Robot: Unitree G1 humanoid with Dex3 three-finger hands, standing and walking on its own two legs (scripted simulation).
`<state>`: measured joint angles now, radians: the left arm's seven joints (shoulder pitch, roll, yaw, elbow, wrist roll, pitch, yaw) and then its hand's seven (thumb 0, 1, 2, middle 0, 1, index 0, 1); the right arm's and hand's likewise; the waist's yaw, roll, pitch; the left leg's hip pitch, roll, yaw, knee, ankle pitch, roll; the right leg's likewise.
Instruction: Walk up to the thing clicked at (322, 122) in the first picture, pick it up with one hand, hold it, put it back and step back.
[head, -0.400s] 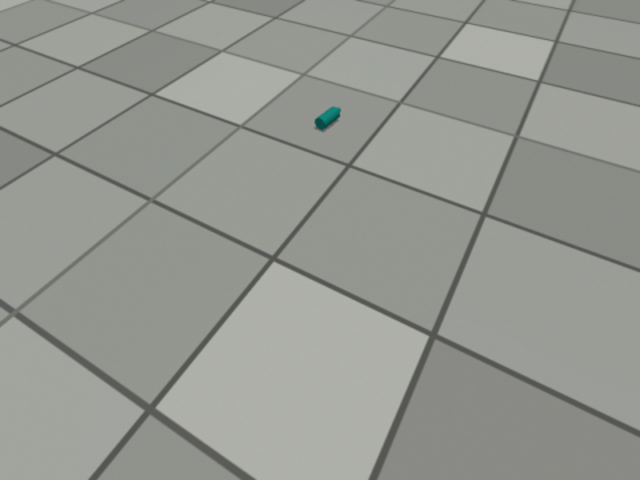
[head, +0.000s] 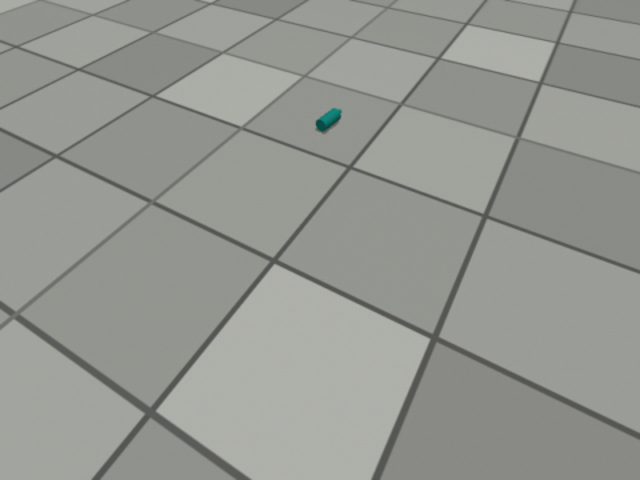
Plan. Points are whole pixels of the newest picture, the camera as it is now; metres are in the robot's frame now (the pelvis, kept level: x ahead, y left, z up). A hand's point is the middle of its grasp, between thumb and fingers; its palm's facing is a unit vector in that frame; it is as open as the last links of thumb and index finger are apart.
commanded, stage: stand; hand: left
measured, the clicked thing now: (330, 118) +1.98 -0.05 -0.75
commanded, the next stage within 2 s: walk up in 0.72 s
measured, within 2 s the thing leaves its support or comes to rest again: neither
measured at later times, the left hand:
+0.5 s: hand out of the picture +0.07 +0.25 -0.16, palm faces -0.02 -0.94 -0.33, open 7.4 cm
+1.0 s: hand out of the picture +0.09 +0.35 -0.17, palm faces +0.28 -0.91 -0.29, open 7.4 cm
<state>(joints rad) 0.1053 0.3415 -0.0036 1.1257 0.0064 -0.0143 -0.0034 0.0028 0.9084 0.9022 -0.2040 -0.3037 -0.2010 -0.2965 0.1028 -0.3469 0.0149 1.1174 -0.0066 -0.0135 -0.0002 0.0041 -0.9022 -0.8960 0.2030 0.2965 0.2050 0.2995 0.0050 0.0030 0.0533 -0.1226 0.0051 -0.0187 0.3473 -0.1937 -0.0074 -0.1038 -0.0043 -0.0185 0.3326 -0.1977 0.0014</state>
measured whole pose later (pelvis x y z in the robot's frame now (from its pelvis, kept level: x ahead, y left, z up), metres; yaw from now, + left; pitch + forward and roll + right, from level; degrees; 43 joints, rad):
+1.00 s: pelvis +0.05 +0.04 -0.02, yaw +14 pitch -3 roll -1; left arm 0.12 0.49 0.14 0.95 0.06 0.02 -0.12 0.00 0.90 0.90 -0.21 -0.30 -0.20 -0.30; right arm 0.31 -0.49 -0.10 1.01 -0.03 -0.04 0.07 0.01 -0.90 -0.90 0.21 0.30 0.21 0.30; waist 0.05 -0.09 0.00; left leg -0.39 0.08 0.12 0.64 -0.30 0.03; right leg -0.03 -0.12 -0.23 0.53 -0.45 -0.01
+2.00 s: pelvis +0.60 +0.03 -0.04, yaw +36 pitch -1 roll +1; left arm 0.31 0.45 0.09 0.80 0.04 0.02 -0.10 0.00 0.91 0.90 -0.20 -0.30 -0.20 -0.30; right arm 0.29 -0.40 -0.03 0.85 0.00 -0.10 -0.03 0.00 -0.90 -0.90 0.21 0.30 0.21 0.30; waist 0.10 -0.07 0.06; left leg -0.47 -0.02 0.14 0.63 -0.16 0.09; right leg -0.06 0.05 -0.21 0.65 -0.55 -0.09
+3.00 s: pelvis +1.08 -0.10 -0.03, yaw +45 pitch -3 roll +1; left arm 0.29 0.45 0.09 0.74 0.05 0.09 -0.12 0.01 0.91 0.90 -0.21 -0.30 -0.20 -0.30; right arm 0.34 -0.42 -0.02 0.87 -0.01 -0.10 -0.09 0.00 -0.90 -0.89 0.21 0.30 0.21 0.30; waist 0.01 -0.15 0.06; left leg -0.37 0.07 0.05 0.68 -0.27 0.01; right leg -0.55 -0.07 0.09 1.16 -0.37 0.02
